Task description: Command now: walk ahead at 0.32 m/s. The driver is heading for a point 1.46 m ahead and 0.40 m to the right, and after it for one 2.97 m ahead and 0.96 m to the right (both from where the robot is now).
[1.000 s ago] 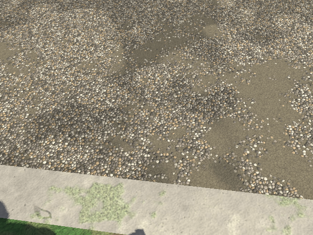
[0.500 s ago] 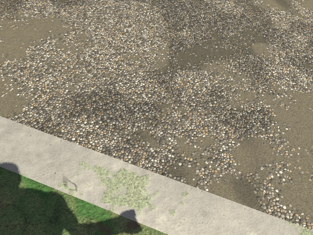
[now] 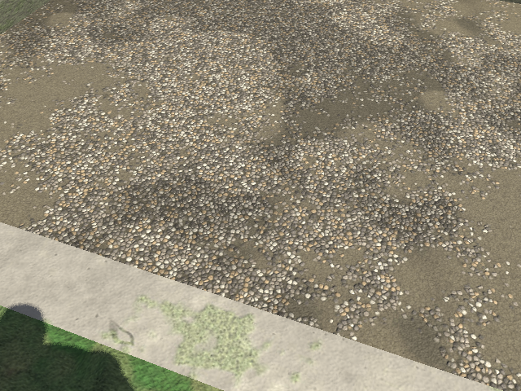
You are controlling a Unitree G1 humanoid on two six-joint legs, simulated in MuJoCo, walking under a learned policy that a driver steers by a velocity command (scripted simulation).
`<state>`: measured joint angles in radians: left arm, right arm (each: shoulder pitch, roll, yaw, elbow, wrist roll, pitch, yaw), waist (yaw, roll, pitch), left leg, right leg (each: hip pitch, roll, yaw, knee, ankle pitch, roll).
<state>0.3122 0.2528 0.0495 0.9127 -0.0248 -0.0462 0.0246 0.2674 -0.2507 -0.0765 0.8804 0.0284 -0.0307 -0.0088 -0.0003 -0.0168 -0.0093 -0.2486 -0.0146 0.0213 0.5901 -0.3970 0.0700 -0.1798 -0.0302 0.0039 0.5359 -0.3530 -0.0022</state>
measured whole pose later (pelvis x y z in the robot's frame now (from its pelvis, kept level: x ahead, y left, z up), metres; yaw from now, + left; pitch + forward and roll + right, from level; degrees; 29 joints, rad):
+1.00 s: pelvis +0.43 -0.04 -0.01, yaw -1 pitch +0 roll -3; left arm 0.41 0.21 0.04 0.94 0.00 0.01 0.03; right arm 0.15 -0.23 -0.01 0.81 -0.01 -0.05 0.02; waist 0.06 0.03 0.00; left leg -0.53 0.06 -0.02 0.55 0.01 0.06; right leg -0.05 0.08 -0.03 0.45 -0.40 -0.05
